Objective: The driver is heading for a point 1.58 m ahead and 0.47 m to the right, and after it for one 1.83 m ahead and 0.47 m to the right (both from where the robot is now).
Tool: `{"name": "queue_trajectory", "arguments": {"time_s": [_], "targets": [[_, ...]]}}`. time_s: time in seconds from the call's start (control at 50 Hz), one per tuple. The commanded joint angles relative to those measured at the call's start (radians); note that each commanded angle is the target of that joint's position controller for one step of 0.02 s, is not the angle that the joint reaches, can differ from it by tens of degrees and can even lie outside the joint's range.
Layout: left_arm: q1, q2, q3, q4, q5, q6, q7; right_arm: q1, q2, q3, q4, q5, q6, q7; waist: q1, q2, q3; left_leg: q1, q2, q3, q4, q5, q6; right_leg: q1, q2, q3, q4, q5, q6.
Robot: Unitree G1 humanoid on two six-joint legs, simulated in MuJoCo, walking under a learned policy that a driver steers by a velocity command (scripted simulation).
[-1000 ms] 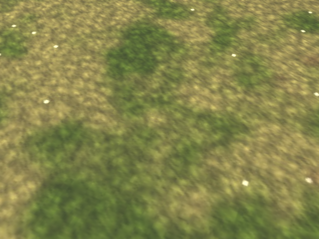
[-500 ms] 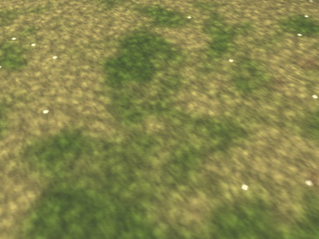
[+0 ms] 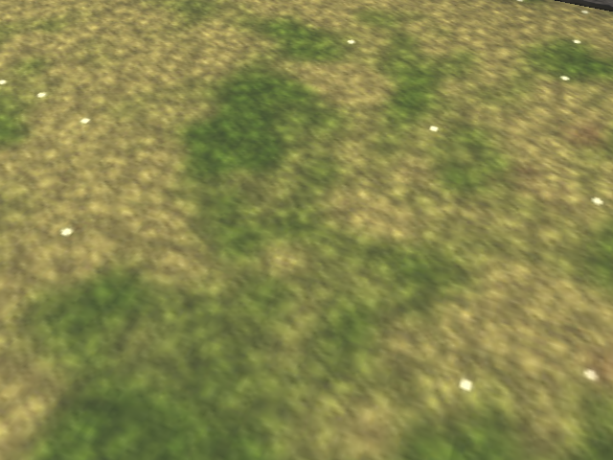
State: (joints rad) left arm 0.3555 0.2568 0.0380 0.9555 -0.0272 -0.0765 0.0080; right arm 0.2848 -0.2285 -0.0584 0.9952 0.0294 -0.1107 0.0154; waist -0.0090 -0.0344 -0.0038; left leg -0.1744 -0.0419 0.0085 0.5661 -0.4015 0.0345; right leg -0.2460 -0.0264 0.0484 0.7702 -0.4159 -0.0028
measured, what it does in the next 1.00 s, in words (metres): walks ahead: right foot, then left foot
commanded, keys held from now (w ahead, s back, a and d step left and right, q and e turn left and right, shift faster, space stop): w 1.00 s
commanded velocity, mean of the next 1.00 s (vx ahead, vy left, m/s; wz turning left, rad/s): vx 0.47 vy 0.00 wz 0.00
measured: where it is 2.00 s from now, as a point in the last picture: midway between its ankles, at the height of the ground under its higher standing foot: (339, 259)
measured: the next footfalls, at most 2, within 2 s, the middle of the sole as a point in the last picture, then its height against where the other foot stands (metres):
right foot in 0.34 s outside the picture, level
left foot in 0.92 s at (264, 399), level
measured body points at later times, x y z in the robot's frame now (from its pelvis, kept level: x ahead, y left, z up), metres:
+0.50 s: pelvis +0.25 -0.06 +0.01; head +0.27 -0.07 +0.46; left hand +0.36 +0.21 -0.11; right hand +0.29 -0.33 -0.13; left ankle +0.16 +0.09 -0.63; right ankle +0.32 -0.13 -0.73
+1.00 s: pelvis +0.53 +0.00 +0.00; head +0.56 +0.02 +0.45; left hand +0.52 +0.28 -0.14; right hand +0.71 -0.24 -0.09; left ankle +0.61 +0.10 -0.73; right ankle +0.36 -0.13 -0.65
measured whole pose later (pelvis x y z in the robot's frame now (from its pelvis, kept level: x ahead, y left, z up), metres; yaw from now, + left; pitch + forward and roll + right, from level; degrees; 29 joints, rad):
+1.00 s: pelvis +0.53 +0.00 +0.00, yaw +0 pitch +2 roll +0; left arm 0.37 0.28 0.04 0.96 -0.02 -0.07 0.00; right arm 0.07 -0.25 -0.04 0.81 0.01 -0.11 0.03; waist 0.04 -0.02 0.04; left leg -0.43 -0.01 0.05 0.54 -0.14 0.05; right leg -0.22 0.01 0.04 1.01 -0.46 -0.04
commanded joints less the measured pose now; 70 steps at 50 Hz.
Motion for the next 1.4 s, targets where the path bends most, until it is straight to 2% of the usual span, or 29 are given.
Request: {"name": "queue_trajectory", "arguments": {"time_s": [0.02, 0.04, 0.06, 0.12, 0.18, 0.24, 0.28, 0.34, 0.36, 0.38, 0.4, 0.42, 0.44, 0.46, 0.54, 0.62, 0.7, 0.82, 0.88, 0.92, 0.94, 0.96, 0.98, 1.0, 1.04, 1.12, 1.26, 1.34, 1.4], "targets": [[-0.199, 0.106, 0.018, -0.158, -0.02, -0.058, -0.011, 0.283, -0.134, -0.023, 0.048, -0.029, 0.0, 0.008, -0.107, 0.179, 0.042, 0.494, 0.389, -0.575, -0.255, 0.505, 0.26, -0.689, 0.028, 0.033, 0.496, -0.139, -0.035], [-0.21, 0.087, 0.012, -0.159, -0.036, -0.056, -0.02, 0.249, -0.106, -0.012, 0.031, -0.032, 0.002, 0.006, -0.088, 0.124, 0.064, 0.49, 0.374, -0.494, -0.265, 0.503, 0.251, -0.757, -0.004, 0.03, 0.552, -0.091, -0.056], [-0.246, 0.072, 0.008, -0.175, -0.027, -0.056, -0.025, 0.233, -0.097, -0.002, 0.029, -0.025, 0.007, 0.006, -0.079, 0.074, 0.103, 0.467, 0.354, -0.409, -0.288, 0.543, 0.221, -0.807, -0.043, 0.008, 0.527, -0.03, -0.066], [-0.288, 0.034, -0.001, -0.211, 0.003, -0.045, -0.045, 0.177, -0.071, 0.019, 0.016, -0.022, 0.032, -0.011, -0.038, 0.104, 0.117, 0.279, 0.271, -0.243, -0.395, 0.545, 0.163, -0.669, -0.084, -0.062, 0.341, 0.145, -0.034], [-0.396, -0.002, -0.023, -0.263, 0.014, -0.036, -0.054, 0.13, -0.137, 0.013, -0.012, -0.021, 0.03, -0.041, -0.038, 0.117, 0.136, 0.021, 0.186, -0.106, -0.489, 0.477, 0.135, -0.36, -0.031, -0.118, -0.017, 0.381, 0.004], [-0.437, 0.06, -0.008, -0.291, -0.001, -0.024, -0.045, 0.18, -0.182, -0.003, 0.009, -0.002, 0.015, -0.045, -0.026, 0.142, 0.147, 0.083, 0.242, -0.111, -0.521, 0.469, 0.128, -0.27, -0.002, -0.093, -0.179, 0.454, -0.017], [-0.405, 0.104, 0.011, -0.289, -0.002, -0.023, -0.042, 0.176, -0.185, -0.009, 0.009, -0.006, 0.018, -0.041, 0.01, 0.146, 0.106, 0.192, 0.27, -0.098, -0.43, 0.691, 0.103, -0.218, 0.018, -0.084, -0.227, 0.444, -0.05], [-0.051, 0.183, 0.062, -0.186, -0.007, -0.007, -0.028, 0.153, -0.176, -0.009, -0.011, -0.034, 0.05, -0.036, 0.183, 0.152, -0.125, 0.127, 0.212, -0.037, 0.054, 0.976, 0.041, 0.22, 0.044, -0.095, -0.191, 0.356, -0.126], [0.08, 0.252, 0.077, -0.153, 0.014, 0.0, -0.02, 0.218, -0.093, 0.014, -0.038, -0.05, 0.05, -0.033, 0.17, -0.046, -0.258, -0.163, 0.113, -0.005, 0.415, 0.58, 0.014, 0.535, -0.175, 0.214, -0.205, 0.224, -0.205], [0.096, 0.264, 0.069, -0.139, 0.028, -0.007, -0.039, 0.337, 0.028, 0.047, -0.024, -0.028, 0.026, -0.021, 0.099, -0.297, -0.396, -0.384, -0.044, -0.113, 0.702, -0.158, -0.009, 0.659, -0.363, 0.721, -0.439, -0.045, -0.336], [0.023, 0.17, 0.046, -0.144, 0.018, -0.015, -0.043, 0.237, -0.095, 0.019, -0.039, 0.0, 0.004, -0.012, 0.108, -0.178, -0.246, -0.481, 0.017, -0.165, 0.813, -0.135, 0.011, 0.532, -0.324, 0.736, -0.529, -0.153, -0.286], [-0.069, 0.139, 0.037, -0.156, 0.013, -0.022, -0.043, 0.123, -0.148, 0.005, -0.076, 0.019, -0.007, -0.01, 0.088, -0.093, -0.088, -0.519, 0.071, -0.126, 0.804, -0.033, 0.03, 0.359, -0.302, 0.562, -0.544, -0.094, -0.248], [-0.146, 0.135, 0.035, -0.167, 0.021, -0.029, -0.046, 0.072, -0.146, 0.005, -0.09, 0.01, -0.012, -0.019, 0.054, 0.008, -0.039, -0.468, 0.124, -0.111, 0.749, 0.065, 0.034, 0.209, -0.266, 0.441, -0.564, 0.037, -0.23], [-0.185, 0.116, 0.029, -0.169, 0.034, -0.035, -0.051, 0.061, -0.139, -0.003, -0.091, -0.004, -0.005, -0.026, 0.021, 0.02, -0.007, -0.416, 0.159, -0.106, 0.7, 0.118, 0.035, 0.104, -0.223, 0.338, -0.585, 0.154, -0.216], [-0.173, 0.099, 0.023, -0.131, 0.031, -0.05, -0.049, 0.078, -0.101, -0.005, -0.098, -0.015, 0.038, -0.034, -0.031, -0.03, 0.018, -0.368, 0.202, -0.093, 0.572, 0.175, 0.009, -0.023, -0.174, 0.185, -0.672, 0.222, -0.24], [-0.089, 0.147, 0.033, -0.097, 0.029, -0.041, -0.021, -0.086, -0.111, -0.01, -0.16, -0.032, 0.036, -0.036, 0.008, 0.008, 0.064, -0.525, 0.211, -0.086, 0.352, 0.373, -0.036, 0.043, -0.18, 0.143, -0.703, 0.271, -0.245], [-0.018, 0.16, 0.033, -0.068, 0.017, -0.029, -0.006, -0.223, -0.086, 0.0, -0.2, -0.026, 0.019, -0.022, 0.059, 0.005, 0.073, -0.492, 0.169, -0.04, 0.115, 0.537, -0.045, 0.093, -0.149, 0.059, -0.695, 0.329, -0.206], [0.079, 0.169, 0.038, -0.015, 0.011, 0.003, -0.003, -0.373, -0.089, 0.013, -0.271, -0.011, 0.003, 0.014, 0.102, -0.004, 0.1, -0.516, 0.13, -0.027, -0.048, 0.444, -0.02, 0.292, -0.212, 0.058, -0.603, 0.413, -0.198], [0.05, 0.192, 0.047, -0.019, 0.009, 0.017, 0.0, -0.306, -0.134, -0.001, -0.271, -0.009, -0.005, 0.025, 0.043, -0.046, 0.047, -0.378, 0.087, 0.002, -0.089, 0.328, 0.024, 0.347, -0.231, 0.06, -0.492, 0.662, -0.171], [0.021, 0.166, 0.033, -0.037, 0.02, 0.024, 0.001, -0.019, -0.22, -0.044, -0.19, -0.014, -0.007, 0.013, -0.095, -0.034, -0.146, 0.055, 0.078, 0.008, -0.09, 0.359, 0.092, 0.222, -0.143, -0.015, -0.153, 0.843, -0.12], [0.09, 0.081, 0.003, -0.071, 0.033, 0.008, -0.006, 0.147, -0.325, -0.07, -0.161, -0.038, -0.003, 0.005, -0.107, 0.135, -0.327, 0.483, 0.337, -0.352, -0.064, 0.33, 0.224, -0.141, -0.03, -0.073, 0.231, 0.517, -0.054], [0.131, 0.029, -0.014, -0.052, 0.021, -0.016, -0.011, 0.185, -0.289, -0.063, -0.141, -0.024, 0.007, 0.007, -0.098, 0.299, -0.421, 0.634, 0.461, -0.719, -0.215, 0.186, 0.32, -0.394, 0.095, 0.0, 0.47, -0.132, -0.024], [0.048, 0.149, 0.016, -0.068, -0.007, -0.036, -0.016, 0.128, -0.215, -0.037, -0.15, -0.018, 0.009, 0.007, -0.109, 0.215, -0.293, 0.543, 0.423, -0.642, -0.252, 0.111, 0.269, -0.501, 0.03, 0.083, 0.56, -0.129, -0.045], [-0.037, 0.167, 0.021, -0.096, -0.023, -0.047, -0.018, 0.047, -0.182, -0.026, -0.17, -0.021, 0.011, 0.003, -0.087, 0.168, -0.172, 0.4, 0.386, -0.491, -0.273, 0.151, 0.23, -0.525, -0.024, 0.052, 0.547, -0.043, -0.058], [-0.071, 0.148, 0.029, -0.093, -0.005, -0.032, -0.008, -0.068, -0.123, -0.008, -0.185, -0.034, 0.003, 0.006, -0.024, 0.095, -0.044, 0.153, 0.313, -0.3, -0.353, 0.273, 0.187, -0.439, -0.1, 0.037, 0.416, 0.095, -0.047], [-0.04, 0.079, 0.025, -0.088, -0.003, 0.017, -0.003, -0.073, -0.139, -0.016, -0.154, -0.044, -0.017, 0.007, 0.024, 0.103, 0.015, 0.006, 0.284, -0.125, -0.446, 0.404, 0.185, -0.383, -0.113, 0.06, 0.338, 0.198, -0.02], [-0.246, 0.05, 0.018, -0.168, 0.012, 0.009, -0.028, -0.029, -0.176, -0.022, -0.121, -0.039, -0.011, -0.024, -0.033, 0.077, 0.07, 0.051, 0.249, 0.086, -0.483, 0.473, 0.134, -0.4, -0.077, -0.009, -0.049, 0.536, -0.015], [-0.354, 0.045, 0.012, -0.236, 0.009, 0.009, -0.053, 0.043, -0.193, -0.03, -0.088, -0.025, 0.018, -0.031, -0.068, 0.061, 0.099, 0.237, 0.306, 0.119, -0.422, 0.549, 0.124, -0.482, -0.067, -0.042, -0.145, 0.474, -0.043], [-0.356, 0.069, 0.023, -0.275, 0.005, 0.011, -0.074, 0.027, -0.221, -0.04, -0.096, -0.019, 0.046, -0.039, -0.035, 0.09, 0.071, 0.319, 0.331, 0.154, -0.299, 0.842, 0.096, -0.431, -0.022, -0.104, -0.166, 0.329, -0.084]]}}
